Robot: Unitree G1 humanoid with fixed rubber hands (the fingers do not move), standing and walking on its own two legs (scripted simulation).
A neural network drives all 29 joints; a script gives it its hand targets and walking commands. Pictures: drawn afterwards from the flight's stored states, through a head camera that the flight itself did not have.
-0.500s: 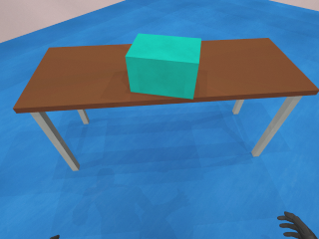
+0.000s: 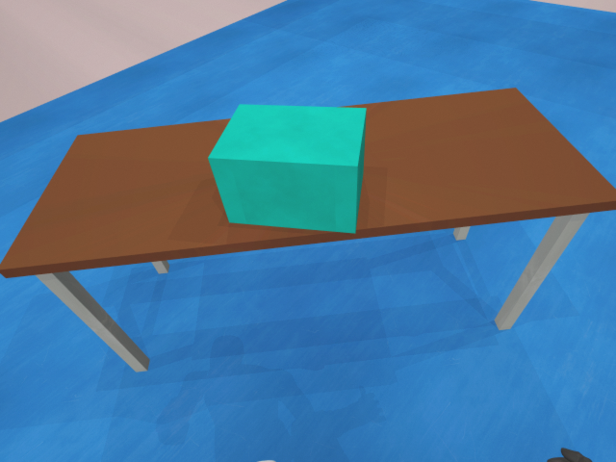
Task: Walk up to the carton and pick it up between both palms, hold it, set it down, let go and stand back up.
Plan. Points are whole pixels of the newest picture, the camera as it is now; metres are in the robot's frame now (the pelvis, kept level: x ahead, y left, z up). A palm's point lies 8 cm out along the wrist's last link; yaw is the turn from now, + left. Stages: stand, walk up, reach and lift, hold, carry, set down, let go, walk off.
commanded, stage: walk up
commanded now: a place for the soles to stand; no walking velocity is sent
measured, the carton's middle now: (295, 167) +0.72 +0.06 -0.03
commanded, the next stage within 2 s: none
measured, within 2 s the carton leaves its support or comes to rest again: neither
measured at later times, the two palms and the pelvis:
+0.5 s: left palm (109, 387) +0.27 +0.34 -0.09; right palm (577, 433) +0.18 -0.29 -0.04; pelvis +0.15 +0.05 +0.01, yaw +1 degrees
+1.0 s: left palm (118, 348) +0.32 +0.35 -0.08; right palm (511, 330) +0.33 -0.28 -0.08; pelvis +0.25 +0.04 +0.00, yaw +2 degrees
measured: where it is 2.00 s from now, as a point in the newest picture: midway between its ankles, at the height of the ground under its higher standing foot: (324, 454)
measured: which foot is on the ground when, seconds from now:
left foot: up 0.00-0.16, down 0.18-0.68, up 0.70-1.00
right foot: down 0.00-0.22, up 0.24-0.64, down 0.66-1.00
